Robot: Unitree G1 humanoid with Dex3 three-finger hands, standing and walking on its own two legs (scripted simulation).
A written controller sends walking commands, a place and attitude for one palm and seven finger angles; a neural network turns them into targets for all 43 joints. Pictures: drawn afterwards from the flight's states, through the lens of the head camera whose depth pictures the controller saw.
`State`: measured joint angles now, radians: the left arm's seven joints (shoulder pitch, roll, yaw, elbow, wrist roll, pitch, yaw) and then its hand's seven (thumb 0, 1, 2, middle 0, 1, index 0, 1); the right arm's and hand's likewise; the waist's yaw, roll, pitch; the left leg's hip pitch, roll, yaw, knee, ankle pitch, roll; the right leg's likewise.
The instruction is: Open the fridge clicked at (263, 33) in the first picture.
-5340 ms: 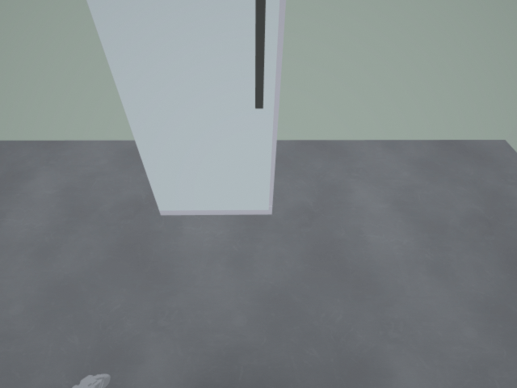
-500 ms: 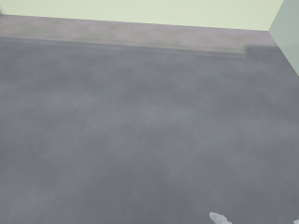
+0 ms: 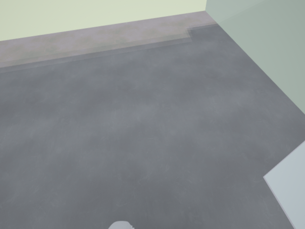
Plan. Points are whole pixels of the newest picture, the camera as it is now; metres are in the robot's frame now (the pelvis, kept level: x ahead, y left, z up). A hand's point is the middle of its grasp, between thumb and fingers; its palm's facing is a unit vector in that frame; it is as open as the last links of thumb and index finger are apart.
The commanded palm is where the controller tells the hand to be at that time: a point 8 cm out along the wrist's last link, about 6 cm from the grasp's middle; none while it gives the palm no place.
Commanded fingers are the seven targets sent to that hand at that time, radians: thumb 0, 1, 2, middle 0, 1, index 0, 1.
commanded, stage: turn to face it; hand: right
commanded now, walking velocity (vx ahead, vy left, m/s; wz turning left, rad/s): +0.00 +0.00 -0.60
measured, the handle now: out of the picture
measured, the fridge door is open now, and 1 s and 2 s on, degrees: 0 0 0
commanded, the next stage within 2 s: none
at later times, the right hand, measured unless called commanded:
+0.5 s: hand out of the picture +0.00 -0.15 -0.16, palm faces +0.34 +0.90 -0.27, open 7.4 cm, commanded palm none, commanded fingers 0.00 -0.90 -0.90 0.20 0.30 0.20 0.30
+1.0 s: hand out of the picture -0.06 -0.24 -0.16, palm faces +0.61 +0.75 -0.26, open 7.4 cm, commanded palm none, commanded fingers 0.00 -0.90 -0.90 0.20 0.30 0.20 0.30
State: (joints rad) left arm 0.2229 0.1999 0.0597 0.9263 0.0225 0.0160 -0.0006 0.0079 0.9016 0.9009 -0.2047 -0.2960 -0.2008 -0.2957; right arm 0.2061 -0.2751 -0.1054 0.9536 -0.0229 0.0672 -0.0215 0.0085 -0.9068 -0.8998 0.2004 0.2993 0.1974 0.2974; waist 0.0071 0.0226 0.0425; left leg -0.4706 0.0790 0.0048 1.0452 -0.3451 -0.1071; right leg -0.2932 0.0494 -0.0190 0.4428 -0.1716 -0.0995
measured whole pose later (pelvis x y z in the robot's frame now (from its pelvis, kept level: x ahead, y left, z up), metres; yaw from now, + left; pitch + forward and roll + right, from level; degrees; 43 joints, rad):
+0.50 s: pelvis -0.01 +0.06 +0.00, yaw -20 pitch +0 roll -1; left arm 0.20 0.26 0.10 0.93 0.03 0.08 -0.03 0.01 0.91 0.90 -0.20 -0.30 -0.20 -0.30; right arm 0.22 -0.18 -0.04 0.89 -0.03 0.01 -0.03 0.01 -0.90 -0.90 0.21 0.30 0.20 0.30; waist 0.03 -0.02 0.07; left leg -0.17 0.09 0.15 0.50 -0.32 0.00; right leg -0.53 -0.01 0.00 1.11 -0.37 0.08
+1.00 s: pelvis -0.01 +0.00 +0.00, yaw -37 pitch +0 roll +1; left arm 0.18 0.21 0.05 0.90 0.02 0.02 -0.01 0.01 0.90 0.90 -0.21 -0.30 -0.20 -0.30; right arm 0.15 -0.27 -0.08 0.88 -0.02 0.05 -0.02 0.01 -0.91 -0.90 0.20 0.30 0.20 0.30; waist 0.00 0.03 0.08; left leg -0.49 0.09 0.01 1.04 -0.39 -0.12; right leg -0.22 0.04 0.04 0.48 -0.27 -0.05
